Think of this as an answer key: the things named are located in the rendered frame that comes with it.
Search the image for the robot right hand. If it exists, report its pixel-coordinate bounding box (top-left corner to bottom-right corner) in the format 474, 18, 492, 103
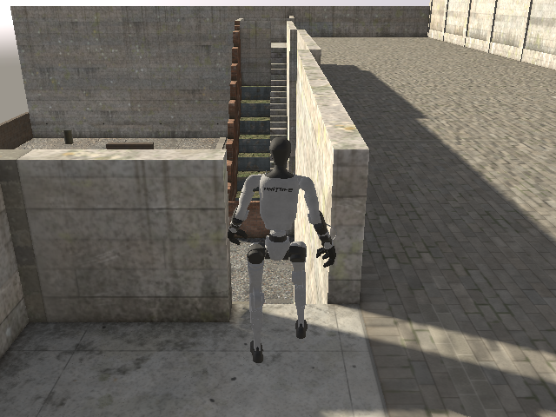
316, 246, 336, 268

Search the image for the robot right forearm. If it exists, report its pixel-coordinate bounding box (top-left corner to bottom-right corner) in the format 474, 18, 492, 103
314, 211, 334, 249

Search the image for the robot left shin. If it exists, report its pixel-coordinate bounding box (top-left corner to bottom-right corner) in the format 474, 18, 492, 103
249, 293, 263, 351

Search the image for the robot left hand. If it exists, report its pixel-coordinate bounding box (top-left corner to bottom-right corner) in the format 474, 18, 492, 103
228, 229, 248, 245

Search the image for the robot left forearm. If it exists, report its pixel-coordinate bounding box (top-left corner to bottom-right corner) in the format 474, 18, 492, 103
228, 206, 243, 233

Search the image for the right robot upper arm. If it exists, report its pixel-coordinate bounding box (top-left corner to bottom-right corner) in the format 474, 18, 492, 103
297, 175, 321, 225

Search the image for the left robot upper arm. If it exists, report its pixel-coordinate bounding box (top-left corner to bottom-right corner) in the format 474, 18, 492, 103
235, 174, 262, 221

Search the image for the left robot foot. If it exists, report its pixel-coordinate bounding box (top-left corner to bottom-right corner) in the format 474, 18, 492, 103
250, 341, 263, 363

